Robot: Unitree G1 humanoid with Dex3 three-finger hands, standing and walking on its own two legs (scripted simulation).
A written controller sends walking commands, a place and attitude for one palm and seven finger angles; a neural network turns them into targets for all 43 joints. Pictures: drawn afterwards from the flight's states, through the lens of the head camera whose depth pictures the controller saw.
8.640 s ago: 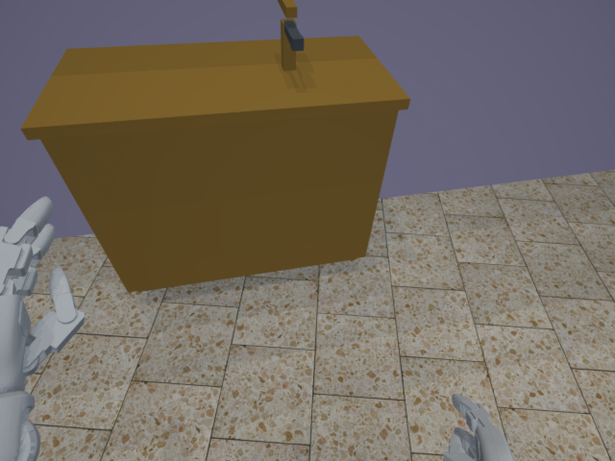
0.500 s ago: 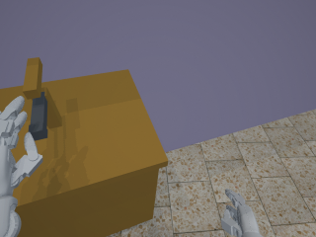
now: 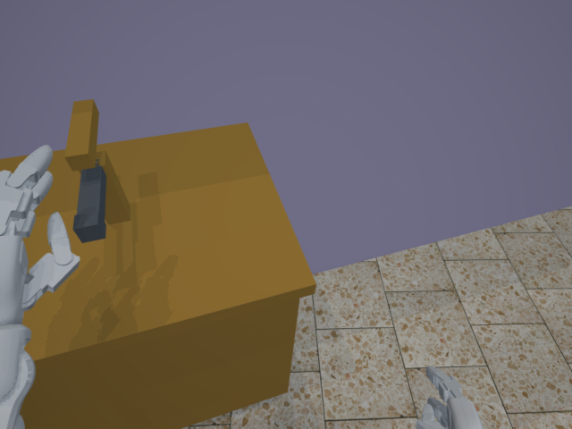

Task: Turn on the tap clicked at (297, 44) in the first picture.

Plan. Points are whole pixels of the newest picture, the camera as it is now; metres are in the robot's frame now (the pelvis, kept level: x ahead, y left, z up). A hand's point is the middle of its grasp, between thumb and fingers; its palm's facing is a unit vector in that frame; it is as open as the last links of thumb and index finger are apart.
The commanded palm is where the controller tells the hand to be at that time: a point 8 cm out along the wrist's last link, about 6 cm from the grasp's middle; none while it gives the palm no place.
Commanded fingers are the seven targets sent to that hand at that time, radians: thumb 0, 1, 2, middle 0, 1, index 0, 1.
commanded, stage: look again from close up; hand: left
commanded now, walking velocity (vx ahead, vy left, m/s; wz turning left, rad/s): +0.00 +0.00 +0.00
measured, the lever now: (90, 226) +0.32 +0.29 +0.13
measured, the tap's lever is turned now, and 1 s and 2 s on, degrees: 0 0 0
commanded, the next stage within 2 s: shuffle to correct the standing spot in 0.26 s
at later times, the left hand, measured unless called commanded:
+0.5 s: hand (65, 266) +0.23 +0.26 +0.17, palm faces +0.38 -0.83 -0.42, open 7.4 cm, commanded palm +0.16 +0.28 +0.17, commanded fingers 0.00 0.90 0.90 -0.20 -0.30 -0.20 -0.30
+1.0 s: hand (64, 382) +0.13 +0.21 +0.15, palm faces +0.38 -0.84 -0.40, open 7.4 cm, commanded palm +0.07 +0.25 +0.17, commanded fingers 0.00 0.90 0.90 -0.20 -0.30 -0.20 -0.30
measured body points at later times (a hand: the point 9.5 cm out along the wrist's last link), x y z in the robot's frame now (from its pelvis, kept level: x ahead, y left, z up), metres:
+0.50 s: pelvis +0.01 +0.00 -0.01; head +0.07 +0.03 +0.44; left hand +0.21 +0.30 +0.19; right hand +0.19 -0.23 -0.08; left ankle +0.01 +0.09 -0.74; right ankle +0.02 -0.12 -0.74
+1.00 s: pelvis -0.08 -0.04 -0.01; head -0.04 -0.02 +0.43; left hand +0.10 +0.26 +0.17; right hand +0.09 -0.29 -0.10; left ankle -0.06 +0.09 -0.74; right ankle -0.01 -0.12 -0.74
